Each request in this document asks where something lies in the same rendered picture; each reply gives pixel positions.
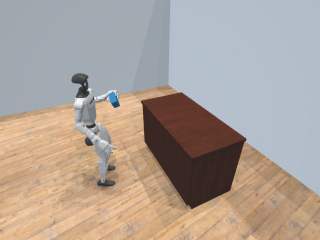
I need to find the right robot forearm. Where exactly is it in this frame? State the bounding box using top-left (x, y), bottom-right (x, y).
top-left (76, 123), bottom-right (101, 144)

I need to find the robot right upper arm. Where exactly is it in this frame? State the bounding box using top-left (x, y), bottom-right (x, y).
top-left (73, 99), bottom-right (85, 127)

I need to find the robot left foot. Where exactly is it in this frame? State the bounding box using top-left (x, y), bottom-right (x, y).
top-left (108, 165), bottom-right (116, 171)

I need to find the robot right hand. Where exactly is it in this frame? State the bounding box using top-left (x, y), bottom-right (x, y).
top-left (98, 139), bottom-right (117, 154)

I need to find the robot left hand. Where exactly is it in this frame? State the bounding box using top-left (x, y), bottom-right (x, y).
top-left (106, 90), bottom-right (119, 102)

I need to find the left robot forearm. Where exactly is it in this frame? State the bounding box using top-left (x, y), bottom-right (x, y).
top-left (94, 94), bottom-right (107, 103)

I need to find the table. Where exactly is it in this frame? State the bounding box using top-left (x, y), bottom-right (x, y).
top-left (141, 92), bottom-right (247, 209)

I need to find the sponge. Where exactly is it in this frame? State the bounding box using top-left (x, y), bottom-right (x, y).
top-left (108, 92), bottom-right (120, 108)

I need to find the humanoid robot torso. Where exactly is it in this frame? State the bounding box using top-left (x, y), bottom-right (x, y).
top-left (74, 90), bottom-right (99, 135)

